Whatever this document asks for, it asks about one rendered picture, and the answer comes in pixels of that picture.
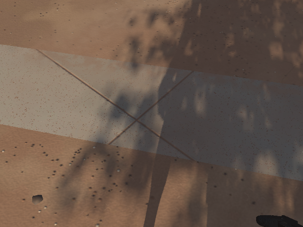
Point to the robot right hand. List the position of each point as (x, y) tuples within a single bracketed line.
[(276, 221)]

